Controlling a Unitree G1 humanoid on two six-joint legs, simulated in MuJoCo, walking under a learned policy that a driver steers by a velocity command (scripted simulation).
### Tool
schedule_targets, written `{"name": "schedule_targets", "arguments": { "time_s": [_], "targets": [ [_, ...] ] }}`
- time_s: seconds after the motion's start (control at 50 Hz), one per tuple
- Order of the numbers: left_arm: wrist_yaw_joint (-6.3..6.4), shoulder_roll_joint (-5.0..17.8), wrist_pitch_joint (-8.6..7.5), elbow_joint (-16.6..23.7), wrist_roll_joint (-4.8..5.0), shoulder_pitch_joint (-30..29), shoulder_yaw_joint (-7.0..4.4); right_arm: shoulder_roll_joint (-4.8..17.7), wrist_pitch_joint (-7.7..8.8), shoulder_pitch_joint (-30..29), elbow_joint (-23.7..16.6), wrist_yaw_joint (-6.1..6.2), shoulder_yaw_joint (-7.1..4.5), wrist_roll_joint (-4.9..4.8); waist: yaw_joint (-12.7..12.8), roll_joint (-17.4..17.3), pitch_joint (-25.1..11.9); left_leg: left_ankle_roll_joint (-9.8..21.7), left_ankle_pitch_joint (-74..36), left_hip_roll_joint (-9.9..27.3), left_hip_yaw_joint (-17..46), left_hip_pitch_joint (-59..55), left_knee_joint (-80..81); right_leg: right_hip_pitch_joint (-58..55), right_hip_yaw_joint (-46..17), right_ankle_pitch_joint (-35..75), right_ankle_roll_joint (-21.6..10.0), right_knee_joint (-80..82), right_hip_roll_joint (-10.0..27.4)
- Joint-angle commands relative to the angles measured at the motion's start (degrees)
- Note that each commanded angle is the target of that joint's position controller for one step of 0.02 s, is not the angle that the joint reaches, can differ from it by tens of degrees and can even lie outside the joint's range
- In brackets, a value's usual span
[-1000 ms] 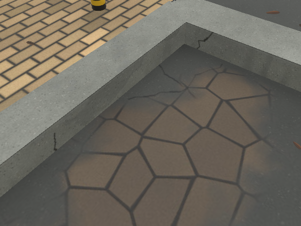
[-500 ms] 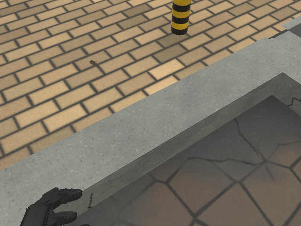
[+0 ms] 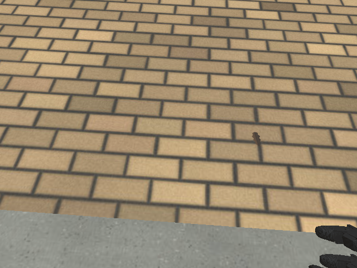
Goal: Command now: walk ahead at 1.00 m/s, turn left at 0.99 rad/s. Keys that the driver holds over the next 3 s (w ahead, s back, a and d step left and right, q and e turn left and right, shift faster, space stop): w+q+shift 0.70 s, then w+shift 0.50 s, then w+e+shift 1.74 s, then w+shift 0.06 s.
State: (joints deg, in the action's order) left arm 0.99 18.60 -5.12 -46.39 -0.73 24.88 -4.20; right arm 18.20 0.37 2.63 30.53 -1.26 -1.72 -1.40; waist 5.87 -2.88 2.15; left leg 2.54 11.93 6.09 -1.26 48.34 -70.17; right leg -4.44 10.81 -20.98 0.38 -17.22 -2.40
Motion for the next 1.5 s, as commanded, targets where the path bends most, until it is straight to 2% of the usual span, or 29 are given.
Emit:
{"name": "schedule_targets", "arguments": {
  "time_s": [0.02, 0.08, 0.12, 0.14, 0.16, 0.22, 0.32, 0.38, 0.42, 0.44, 0.46, 0.48, 0.54, 0.58, 0.64, 0.82, 0.86, 0.88, 0.92, 0.96, 1.12, 1.22, 1.3, 1.32, 1.34, 1.36, 1.38, 1.42, 1.5],
  "targets": [
    [-0.01, 7.00, 0.36, 5.54, -0.89, -11.86, -0.08, 0.47, -0.93, 3.60, -3.89, -0.24, 0.11, -0.86, -9.56, 6.99, -0.26, 2.52, 8.95, -1.95, -4.74, 0.27, -12.24, -1.19, -2.43, 77.31, -4.98, -3.27, 16.81],
    [0.57, 10.36, 0.99, 8.64, 0.01, -15.34, -0.12, 8.54, -0.28, 12.27, -0.98, -1.12, -3.81, -0.04, -15.25, 5.86, -8.41, 4.69, -5.03, -8.60, -11.64, -36.17, 10.52, 11.18, 0.76, 98.88, -3.66, -22.28, 13.32],
    [-0.64, 11.04, -0.10, 10.47, 2.88, -25.46, 0.04, 8.46, 0.03, 35.22, 6.48, -1.24, -5.84, 2.00, -26.90, 0.39, -7.26, 11.52, -25.94, -3.24, -2.26, -63.38, 50.61, 29.28, 0.14, 50.38, -1.81, -64.29, 6.89],
    [-0.71, 0.11, -1.45, 12.76, -0.02, -29.64, 2.89, 7.87, 0.92, 37.01, 11.92, -0.95, -4.51, 2.09, -23.37, -17.40, 7.02, 12.49, -37.61, -2.07, 3.13, -59.39, 55.32, 48.83, 0.00, -8.22, -1.54, -94.73, -2.37],
    [-1.07, -6.67, -4.16, 18.06, 0.51, -21.11, 5.21, 6.31, 2.25, 29.50, 10.52, -2.01, -1.48, 4.49, -9.36, -16.59, 1.86, 14.22, -63.50, 3.81, 16.91, -65.32, 35.09, 64.91, -9.72, -11.23, -2.87, -104.83, -0.41],
    [-3.42, -7.46, -5.46, 22.74, 0.65, -24.86, 6.95, 6.00, -0.20, 32.64, 12.43, -0.81, -3.05, 1.51, -8.05, 4.41, -7.45, 19.27, 0.62, 9.63, 38.53, -65.71, 51.33, 84.33, -12.59, -10.21, -1.86, -108.12, 1.63],
    [-3.28, -9.13, -1.98, 34.91, -0.39, -33.60, 11.65, 1.67, 1.50, 10.78, 12.01, 2.45, 0.92, 0.16, 3.40, 3.81, 13.74, 10.71, 13.00, -0.52, 21.09, 0.59, 70.25, 65.20, -8.34, -9.07, 2.17, -88.18, 10.67],
    [2.18, -1.52, -1.32, 32.09, -2.44, -19.87, 5.83, 12.95, 6.11, 17.81, 12.90, 2.11, -3.39, -2.88, 8.29, 2.23, -19.05, 9.14, -62.38, -2.53, 16.23, -5.97, 60.14, -0.89, -1.71, 0.88, 2.33, -64.45, 1.18],
    [4.15, 8.22, -0.82, 26.95, 0.79, 3.42, 0.38, 22.81, 4.09, 12.68, 13.06, 1.90, -7.78, 0.28, 21.08, -11.04, -26.63, 5.77, -99.00, -0.09, 21.38, -30.27, 26.46, -0.93, -15.60, -14.86, -0.07, -44.50, 2.10],
    [1.98, 15.47, -1.02, 18.97, 1.37, 16.05, -0.40, 10.16, 5.38, 5.85, 9.40, 1.93, -4.87, 4.40, 17.91, 11.65, -25.93, 7.09, -41.74, -6.70, 21.65, -24.87, -1.61, -4.87, -36.75, -14.21, -4.52, -34.37, 10.34],
    [1.85, 15.32, -0.93, 15.42, -0.73, 11.12, 1.19, -5.25, 6.94, 12.58, 3.98, -0.71, -1.72, 2.88, 5.00, 48.56, -26.28, 8.03, 4.18, -19.52, 22.72, -8.10, -30.79, -3.32, -75.86, -5.66, -10.36, 1.02, 22.18],
    [1.87, 4.58, -0.16, 17.18, 1.73, 1.90, 2.17, -6.56, 6.08, 14.33, 3.25, -2.37, -1.80, 0.62, 0.35, 32.50, -17.57, 7.48, 5.81, -16.17, 18.68, 3.59, -45.61, -0.82, -83.88, -19.18, -13.35, 6.81, 30.60],
    [-1.21, -13.61, 0.72, 4.91, 1.44, -7.94, 5.44, -12.39, 0.83, 9.84, -0.71, -2.62, 2.04, 0.15, -10.29, 5.69, 7.88, 7.63, 0.95, -6.16, 8.01, 7.62, -46.37, 27.98, -34.55, -15.63, -3.73, -6.14, 19.80],
    [-2.04, -11.22, 0.45, 2.14, 0.06, -7.16, 3.76, -8.69, -0.51, 14.60, 0.94, -3.23, 1.27, -2.91, -11.41, 3.30, 7.45, 5.64, 3.82, -4.17, 8.08, 3.26, -34.47, 28.01, -15.91, -0.41, -1.70, -6.24, 16.60],
    [-0.72, -5.97, -0.95, -0.09, -0.28, -8.31, 2.16, -3.77, -0.62, 3.38, -3.03, -2.48, 0.12, -0.91, -9.85, 3.58, 8.29, 4.99, -3.39, -3.81, 3.10, -1.42, -9.99, 25.17, -2.66, 14.30, -0.16, 2.34, 11.48],
    [1.75, 11.78, -0.01, 1.16, 0.57, -3.14, -1.98, 5.08, 0.31, 7.39, -1.81, -2.40, -4.91, -1.54, -15.73, 15.26, -6.49, 8.84, -1.43, -10.46, -6.93, -31.31, 28.02, -3.04, 0.82, 81.63, -6.09, -13.74, 19.09],
    [2.08, 7.44, 0.07, 3.88, 0.45, -8.15, -1.34, 8.69, 0.28, 27.34, 7.44, -1.24, -7.05, -0.85, -21.78, 4.92, -7.40, 11.42, -7.43, -5.21, 5.18, -61.48, 39.44, 22.41, -1.42, 31.87, -3.94, -52.43, 10.25],
    [0.87, -3.85, -2.48, 7.24, 0.67, 0.13, 1.95, 11.28, 1.80, 20.39, 5.72, -1.23, -6.06, 1.51, -8.00, -15.29, -12.46, 16.53, -1.28, 2.90, 30.65, -73.38, 39.30, 44.51, -9.97, -9.24, -3.45, -70.30, 2.54],
    [0.07, 2.25, -5.45, 9.30, 5.34, -7.63, 1.33, 5.44, 4.01, 23.27, 7.13, -1.18, -5.49, 1.71, -12.00, -1.78, -12.11, 20.87, 22.71, 10.26, 47.03, -67.21, 57.68, 54.76, -18.74, -0.92, -4.47, -71.50, 4.71],
    [0.25, 0.92, -4.47, 8.88, 3.62, -11.22, 1.56, 1.14, 5.96, 15.95, 7.47, -1.95, -3.56, 1.65, -6.25, 9.24, -2.58, 17.34, 13.97, 7.03, 36.64, -47.81, 58.17, 49.47, -19.00, 4.30, -3.99, -63.28, 9.39],
    [-1.89, -2.90, -2.35, 13.49, -0.02, -27.30, 3.48, -0.56, 6.21, 21.86, 11.75, 1.59, -1.90, 1.12, -8.74, 3.41, 5.32, 11.72, -5.39, -2.61, 11.19, -26.69, 62.85, 43.38, -11.04, 30.59, 1.05, -31.45, 10.53],
    [-3.72, -1.04, -2.84, 16.22, 3.01, -35.88, 2.44, 2.27, 5.69, 28.05, 16.11, 1.66, -2.14, 0.26, -11.28, -0.33, 5.88, 8.92, -18.14, 1.39, 7.64, -45.54, 63.88, 38.94, -7.70, 33.82, -1.40, -10.49, 4.23],
    [-3.37, 6.34, -1.23, 11.92, 4.59, -13.33, -1.27, 5.87, 3.56, 24.05, 17.14, 1.73, -3.01, 4.73, 3.18, -10.72, -10.04, 3.80, -72.95, 4.37, 1.62, -57.89, 32.73, 18.23, -3.58, 21.68, -8.31, -15.58, -2.30],
    [-2.76, 8.51, 0.18, 8.26, 3.94, 1.32, -1.89, 5.52, 3.53, 19.28, 14.62, 2.31, -2.92, 5.33, 9.61, -7.67, -17.06, 2.08, -63.76, 3.25, 0.93, -41.89, 12.65, -3.54, -12.04, 18.38, -9.78, -20.57, 3.25],
    [-3.75, 12.91, -1.00, 6.45, 1.79, 3.94, -2.66, -5.68, 4.97, 30.54, 12.61, 0.96, -0.04, 4.12, -0.83, 19.43, -26.63, -2.69, 0.63, -8.77, 5.32, -13.48, -14.33, -28.26, -48.04, -3.81, -23.31, -15.31, 18.18],
    [-3.52, 7.23, -0.78, 5.17, 1.58, 6.48, -2.30, -0.41, 7.20, 27.42, 13.19, -0.06, 0.01, 1.31, 3.69, 20.01, -32.46, -1.16, 11.24, -10.33, 11.04, -6.78, -18.49, -32.43, -65.71, -16.42, -23.91, -0.92, 19.43],
    [-2.73, 3.71, -0.64, 5.40, 0.60, 2.91, -1.51, 3.24, 8.28, 18.65, 10.32, 0.10, -1.17, -1.38, 3.65, 16.51, -20.62, 0.57, 8.57, -6.78, 11.85, -0.77, -18.12, -25.94, -58.07, -14.28, -20.32, -0.19, 17.47],
    [-3.25, 3.14, -1.16, 5.85, 0.48, -3.42, -1.04, 1.59, 9.98, 8.12, 6.49, 0.88, -0.42, 0.96, -1.26, 0.33, -7.81, 1.79, 6.27, -4.52, 10.20, -5.93, -8.09, -2.52, -46.28, 3.04, -18.20, 2.08, 12.29],
    [-2.81, 0.70, -1.14, 6.46, 2.13, -6.98, -0.09, 0.15, 8.43, 9.18, 5.15, 1.20, -0.49, 2.29, -8.38, 2.59, -0.40, -1.78, 7.75, -1.59, 8.98, -11.00, 5.59, 16.04, -37.50, 10.40, -19.60, 5.98, 7.61]
  ]
}}
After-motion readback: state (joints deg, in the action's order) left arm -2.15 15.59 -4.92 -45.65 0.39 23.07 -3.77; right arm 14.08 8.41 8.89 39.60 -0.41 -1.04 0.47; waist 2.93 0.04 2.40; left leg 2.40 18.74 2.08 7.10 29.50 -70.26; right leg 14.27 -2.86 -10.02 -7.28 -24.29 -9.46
